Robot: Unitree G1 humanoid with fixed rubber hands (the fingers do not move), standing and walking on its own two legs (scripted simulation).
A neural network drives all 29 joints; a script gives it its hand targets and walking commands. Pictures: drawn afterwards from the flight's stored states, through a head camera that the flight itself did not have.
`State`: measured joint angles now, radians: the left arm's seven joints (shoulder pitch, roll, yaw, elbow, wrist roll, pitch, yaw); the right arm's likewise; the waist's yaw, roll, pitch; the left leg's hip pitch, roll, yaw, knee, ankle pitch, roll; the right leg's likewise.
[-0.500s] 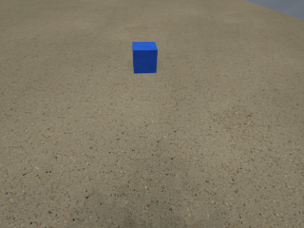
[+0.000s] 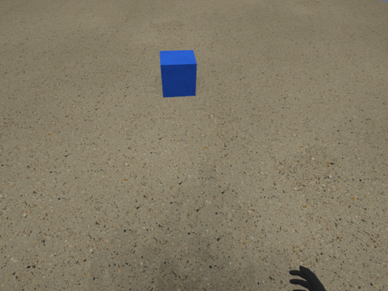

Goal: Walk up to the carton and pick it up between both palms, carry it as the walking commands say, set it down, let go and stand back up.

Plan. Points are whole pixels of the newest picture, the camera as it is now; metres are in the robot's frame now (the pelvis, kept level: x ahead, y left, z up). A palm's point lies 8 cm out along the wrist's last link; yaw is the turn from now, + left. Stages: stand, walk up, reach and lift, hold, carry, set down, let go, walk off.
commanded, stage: walk up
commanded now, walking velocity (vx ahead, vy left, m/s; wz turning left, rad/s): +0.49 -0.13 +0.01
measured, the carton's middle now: (177, 74) +1.77 +0.13 -0.59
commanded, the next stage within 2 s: none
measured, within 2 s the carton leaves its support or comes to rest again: neither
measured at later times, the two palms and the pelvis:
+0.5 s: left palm (98, 244) +0.25 +0.23 -0.11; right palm (286, 176) +0.45 -0.27 -0.09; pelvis +0.30 -0.02 +0.01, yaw +1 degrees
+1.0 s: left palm (131, 131) +0.61 +0.22 -0.09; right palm (272, 120) +0.70 -0.28 -0.10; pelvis +0.59 -0.04 +0.01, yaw +2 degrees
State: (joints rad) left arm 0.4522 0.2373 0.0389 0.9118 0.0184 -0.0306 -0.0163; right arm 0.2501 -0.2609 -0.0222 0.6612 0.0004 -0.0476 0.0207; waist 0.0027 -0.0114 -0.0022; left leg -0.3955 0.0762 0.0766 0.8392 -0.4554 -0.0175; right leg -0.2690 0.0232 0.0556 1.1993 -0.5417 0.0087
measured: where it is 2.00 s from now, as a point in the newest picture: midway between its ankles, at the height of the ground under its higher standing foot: (193, 148)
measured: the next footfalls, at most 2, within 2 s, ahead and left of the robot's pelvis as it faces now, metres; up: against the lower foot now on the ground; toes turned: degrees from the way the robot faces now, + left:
right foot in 0.20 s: +0.20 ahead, -0.18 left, +0.00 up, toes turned +2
left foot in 0.50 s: +0.42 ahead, +0.12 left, +0.00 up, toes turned +6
